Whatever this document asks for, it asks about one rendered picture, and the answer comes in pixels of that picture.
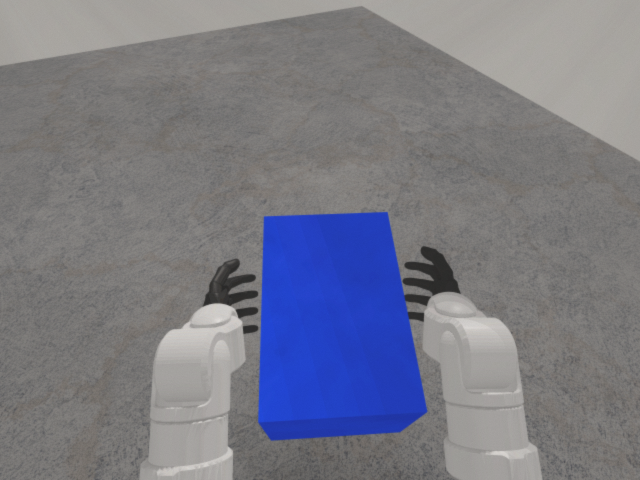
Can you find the robot left hand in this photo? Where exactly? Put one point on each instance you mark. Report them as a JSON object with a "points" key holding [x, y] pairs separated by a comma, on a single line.
{"points": [[220, 286]]}

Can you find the robot left forearm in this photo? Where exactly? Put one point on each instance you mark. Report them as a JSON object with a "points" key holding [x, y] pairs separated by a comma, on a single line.
{"points": [[190, 398]]}

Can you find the robot right hand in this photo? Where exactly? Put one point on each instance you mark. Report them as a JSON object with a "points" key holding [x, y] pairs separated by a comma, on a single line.
{"points": [[441, 273]]}

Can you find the carton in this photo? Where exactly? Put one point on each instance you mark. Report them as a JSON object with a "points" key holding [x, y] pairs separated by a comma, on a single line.
{"points": [[337, 356]]}

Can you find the robot right forearm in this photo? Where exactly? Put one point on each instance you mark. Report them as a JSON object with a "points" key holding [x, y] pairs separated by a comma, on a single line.
{"points": [[487, 434]]}

